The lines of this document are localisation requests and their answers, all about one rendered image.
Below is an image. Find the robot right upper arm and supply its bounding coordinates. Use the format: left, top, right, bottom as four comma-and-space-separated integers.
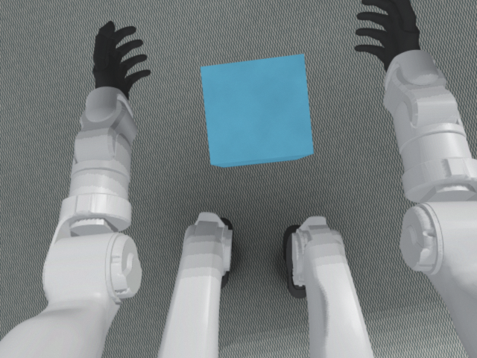
399, 201, 477, 358

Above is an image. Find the right robot shin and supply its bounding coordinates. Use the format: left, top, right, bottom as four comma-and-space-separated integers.
292, 216, 345, 285

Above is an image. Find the robot left upper arm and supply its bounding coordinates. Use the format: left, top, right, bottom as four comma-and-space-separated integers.
0, 232, 142, 358

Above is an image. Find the carton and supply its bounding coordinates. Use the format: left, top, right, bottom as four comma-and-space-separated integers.
200, 54, 314, 168

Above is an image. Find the left robot hand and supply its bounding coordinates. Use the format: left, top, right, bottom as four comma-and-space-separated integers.
92, 21, 151, 100

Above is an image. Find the right robot hand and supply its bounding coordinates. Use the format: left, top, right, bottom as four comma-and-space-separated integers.
355, 0, 420, 72

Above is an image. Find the left robot thigh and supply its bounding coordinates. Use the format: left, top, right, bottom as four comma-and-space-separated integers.
157, 221, 233, 358

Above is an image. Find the right robot forearm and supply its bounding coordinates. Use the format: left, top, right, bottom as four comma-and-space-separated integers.
383, 50, 477, 203

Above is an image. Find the left robot forearm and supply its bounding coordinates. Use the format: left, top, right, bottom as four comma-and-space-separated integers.
42, 87, 138, 300

